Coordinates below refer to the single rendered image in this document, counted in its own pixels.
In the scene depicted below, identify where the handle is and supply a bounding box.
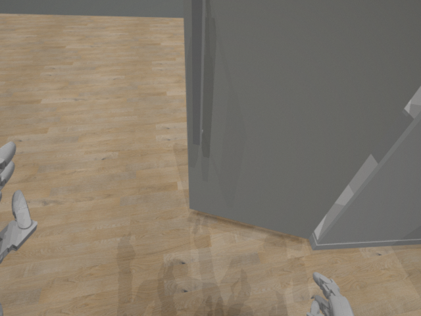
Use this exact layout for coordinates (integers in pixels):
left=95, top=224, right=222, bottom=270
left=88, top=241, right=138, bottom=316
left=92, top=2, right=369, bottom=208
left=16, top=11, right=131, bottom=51
left=191, top=0, right=205, bottom=145

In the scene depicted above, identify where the fridge door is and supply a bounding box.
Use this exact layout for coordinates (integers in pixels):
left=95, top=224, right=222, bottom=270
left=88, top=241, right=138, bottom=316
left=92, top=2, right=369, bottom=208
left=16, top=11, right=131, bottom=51
left=183, top=0, right=421, bottom=239

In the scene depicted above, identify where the robot right hand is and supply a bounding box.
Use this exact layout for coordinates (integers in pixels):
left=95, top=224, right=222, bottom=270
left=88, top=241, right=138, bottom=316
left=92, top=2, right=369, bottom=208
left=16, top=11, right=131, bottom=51
left=307, top=272, right=355, bottom=316

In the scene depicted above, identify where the robot left hand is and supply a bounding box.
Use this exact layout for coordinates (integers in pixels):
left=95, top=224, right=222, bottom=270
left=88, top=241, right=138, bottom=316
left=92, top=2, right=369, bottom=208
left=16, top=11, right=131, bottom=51
left=0, top=142, right=37, bottom=264

